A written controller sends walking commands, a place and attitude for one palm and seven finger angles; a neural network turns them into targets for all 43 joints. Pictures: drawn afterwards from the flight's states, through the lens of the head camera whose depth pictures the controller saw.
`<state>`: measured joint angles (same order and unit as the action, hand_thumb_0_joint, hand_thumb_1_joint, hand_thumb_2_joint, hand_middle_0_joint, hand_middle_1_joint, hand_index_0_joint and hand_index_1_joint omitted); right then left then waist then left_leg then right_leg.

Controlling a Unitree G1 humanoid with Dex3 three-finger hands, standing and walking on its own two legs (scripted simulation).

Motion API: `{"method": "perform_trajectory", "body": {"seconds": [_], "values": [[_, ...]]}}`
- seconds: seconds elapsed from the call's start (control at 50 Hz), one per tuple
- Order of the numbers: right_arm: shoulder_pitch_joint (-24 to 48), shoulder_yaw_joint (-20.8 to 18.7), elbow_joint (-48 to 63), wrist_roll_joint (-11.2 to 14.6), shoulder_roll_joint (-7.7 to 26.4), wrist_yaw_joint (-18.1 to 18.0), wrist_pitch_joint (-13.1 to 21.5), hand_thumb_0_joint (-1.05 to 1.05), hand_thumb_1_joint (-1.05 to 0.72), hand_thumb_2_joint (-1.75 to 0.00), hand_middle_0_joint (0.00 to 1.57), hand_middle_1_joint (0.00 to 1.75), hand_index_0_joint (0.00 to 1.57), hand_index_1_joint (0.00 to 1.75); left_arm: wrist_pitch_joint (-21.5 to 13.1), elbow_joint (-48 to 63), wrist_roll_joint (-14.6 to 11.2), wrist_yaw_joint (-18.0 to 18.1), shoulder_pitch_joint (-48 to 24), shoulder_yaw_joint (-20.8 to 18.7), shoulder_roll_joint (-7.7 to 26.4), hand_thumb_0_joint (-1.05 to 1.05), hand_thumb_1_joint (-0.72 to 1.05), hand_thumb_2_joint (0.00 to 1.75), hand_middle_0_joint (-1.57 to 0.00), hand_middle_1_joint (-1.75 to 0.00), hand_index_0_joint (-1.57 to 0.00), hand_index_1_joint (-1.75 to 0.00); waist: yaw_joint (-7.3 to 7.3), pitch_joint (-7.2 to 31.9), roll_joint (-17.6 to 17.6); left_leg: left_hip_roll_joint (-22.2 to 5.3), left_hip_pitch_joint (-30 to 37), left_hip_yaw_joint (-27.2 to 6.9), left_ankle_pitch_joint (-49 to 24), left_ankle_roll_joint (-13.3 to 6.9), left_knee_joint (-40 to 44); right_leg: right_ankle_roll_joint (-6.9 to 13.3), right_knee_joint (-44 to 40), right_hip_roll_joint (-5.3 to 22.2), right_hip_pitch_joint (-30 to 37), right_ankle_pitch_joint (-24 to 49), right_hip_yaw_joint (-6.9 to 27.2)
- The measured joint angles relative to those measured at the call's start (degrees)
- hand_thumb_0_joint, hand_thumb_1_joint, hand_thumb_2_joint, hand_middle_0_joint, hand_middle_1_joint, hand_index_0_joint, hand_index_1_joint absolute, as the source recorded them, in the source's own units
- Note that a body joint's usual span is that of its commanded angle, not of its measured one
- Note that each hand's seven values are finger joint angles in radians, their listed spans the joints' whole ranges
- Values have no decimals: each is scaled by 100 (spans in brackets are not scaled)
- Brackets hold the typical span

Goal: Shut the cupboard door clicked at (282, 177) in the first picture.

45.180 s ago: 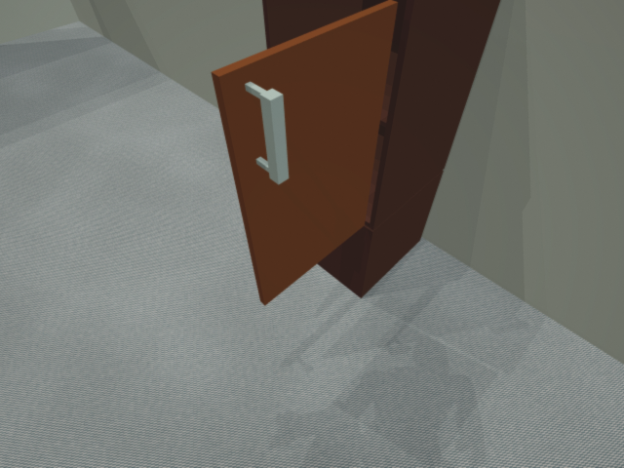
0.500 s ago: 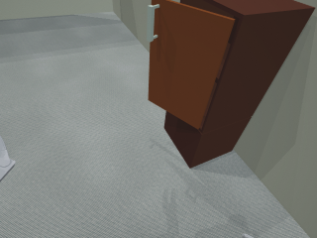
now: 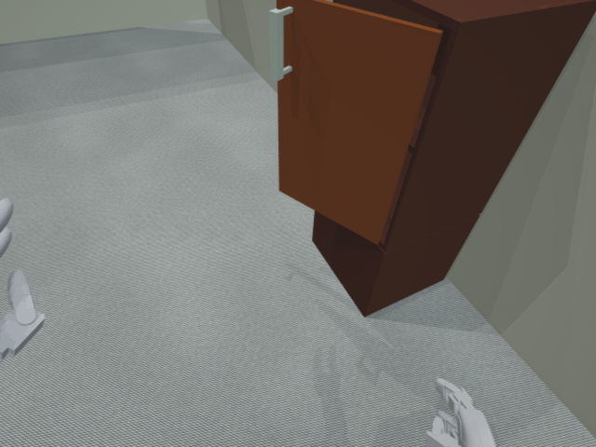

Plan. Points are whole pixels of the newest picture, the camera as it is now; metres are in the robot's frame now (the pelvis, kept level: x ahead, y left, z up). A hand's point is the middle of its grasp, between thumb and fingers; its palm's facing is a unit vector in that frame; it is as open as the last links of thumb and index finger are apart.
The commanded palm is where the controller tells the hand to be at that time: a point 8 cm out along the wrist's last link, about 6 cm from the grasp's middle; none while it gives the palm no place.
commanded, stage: let the arm hang, fingers relaxed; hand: left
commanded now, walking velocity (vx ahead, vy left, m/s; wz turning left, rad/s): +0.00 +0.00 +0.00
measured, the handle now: (282, 44) +0.92 +0.10 +0.15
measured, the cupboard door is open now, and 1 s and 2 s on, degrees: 26 26 26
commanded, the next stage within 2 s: look to check the result in 1.10 s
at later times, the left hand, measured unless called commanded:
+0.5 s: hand out of the picture -0.07 +0.20 -0.17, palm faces +0.05 -0.97 -0.22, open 7.1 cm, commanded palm none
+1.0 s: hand out of the picture -0.05 +0.16 -0.17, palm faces +0.05 -0.99 -0.14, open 7.4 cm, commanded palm none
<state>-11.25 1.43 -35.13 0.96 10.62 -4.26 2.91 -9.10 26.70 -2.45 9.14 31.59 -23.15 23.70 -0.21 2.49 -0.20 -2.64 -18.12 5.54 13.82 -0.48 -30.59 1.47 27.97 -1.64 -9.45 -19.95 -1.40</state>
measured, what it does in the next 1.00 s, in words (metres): stands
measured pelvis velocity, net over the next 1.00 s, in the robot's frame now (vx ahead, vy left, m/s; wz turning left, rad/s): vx -0.03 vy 0.02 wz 0.01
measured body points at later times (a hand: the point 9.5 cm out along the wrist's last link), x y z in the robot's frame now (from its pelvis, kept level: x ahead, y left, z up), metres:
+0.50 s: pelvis -0.02 +0.01 +0.01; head -0.01 +0.02 +0.46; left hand -0.07 +0.25 -0.15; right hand -0.03 -0.23 -0.15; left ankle +0.02 +0.11 -0.73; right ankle -0.06 -0.10 -0.73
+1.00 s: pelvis -0.03 +0.02 +0.01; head -0.04 +0.01 +0.46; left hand -0.05 +0.21 -0.16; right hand -0.04 -0.20 -0.16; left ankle +0.02 +0.11 -0.73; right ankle -0.06 -0.10 -0.73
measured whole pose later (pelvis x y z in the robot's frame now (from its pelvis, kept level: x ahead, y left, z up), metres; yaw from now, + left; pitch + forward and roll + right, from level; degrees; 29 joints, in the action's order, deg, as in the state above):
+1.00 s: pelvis -0.03 +0.02 +0.01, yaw +1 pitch -2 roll +0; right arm -17.8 -0.5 -64.9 -0.7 7.3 -2.0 -0.6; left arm 0.0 -65.7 0.9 2.0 18.9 0.0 5.2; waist 0.5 0.1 0.2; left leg -0.4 -13.1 5.9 8.1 -2.1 -23.0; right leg 0.3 24.0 0.3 -6.0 -16.1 -1.5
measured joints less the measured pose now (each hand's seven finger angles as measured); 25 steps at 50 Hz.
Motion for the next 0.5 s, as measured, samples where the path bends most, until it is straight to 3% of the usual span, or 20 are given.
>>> {"method": "perform_trajectory", "body": {"seconds": [0.04, 0.1, 0.16, 0.24, 0.28, 0.3, 0.4, 0.5], "values": [[43, -97, -229, -10, 220, 215, 185, 1, -90, -90, 20, 30, 21, 30, 29, -795, 169, -211, -472, 392, 2, 1, 89, 89, -21, -30, -21, -30, -57, 53, 122, 28, -134, -67, 10, -19, -138, -19, 132, 29, -98, -24, -85], [220, -172, -629, -91, 619, 397, 45, 1, -90, -90, 20, 30, 21, 30, 617, -2836, 307, -605, -1283, 1234, -236, 0, 89, 90, -20, -30, -20, -30, -95, 139, 361, 108, -291, -101, 70, -87, -346, -56, 415, 116, -259, -166, -134], [330, -180, -888, -154, 755, 434, -173, 1, -90, -90, 20, 30, 21, 30, 1060, -4812, 352, -813, -1690, 1876, -572, 0, 90, 90, -20, -30, -20, -30, 33, 59, 375, 170, -280, -85, 62, -121, -391, -72, 588, 185, -303, -228, -127], [198, -132, -1190, -224, 628, 436, -344, 1, -91, -90, 20, 30, 20, 30, 1280, -6622, 348, -886, -1714, 2391, -1063, 1, 90, 89, -20, -30, -20, -30, 203, -204, 69, 199, -99, -67, -51, -110, -211, -75, 521, 210, -179, -173, -114], [50, -94, -1439, -237, 517, 426, -398, 1, -91, -90, 20, 30, 20, 30, 1294, -7271, 334, -900, -1610, 2521, -1301, 1, 91, 89, -20, -30, -20, -30, 218, -312, -87, 181, 1, -83, -129, -96, -68, -68, 343, 181, -63, -76, -128], [-49, -85, -1580, -237, 444, 410, -417, 1, -91, -90, 20, 30, 20, 30, 1245, -7492, 277, -791, -1577, 2376, -1354, 0, 94, 89, -20, -30, -20, -30, 201, -351, -152, 165, 26, -114, -170, -87, -2, -56, 231, 155, -9, -17, -157], [-458, -73, -2282, -229, 140, 340, -503, 1, -91, -90, 20, 30, 20, 30, 1128, -8347, 302, -793, -1405, 2243, -1152, -2, 100, 89, -21, -30, -21, -30, 53, -484, -211, 113, 167, -192, -351, -60, 301, -14, -279, 69, 237, 265, -225], [-664, -110, -2697, -185, -32, 288, -495, 1, -91, -90, 20, 30, 20, 30, 1088, -8959, 303, -794, -1167, 2249, -1152, -1, 96, 89, -20, -30, -20, -30, 35, -546, -22, 131, 309, -139, -446, -95, 504, -48, -506, 82, 369, 400, -175]]}}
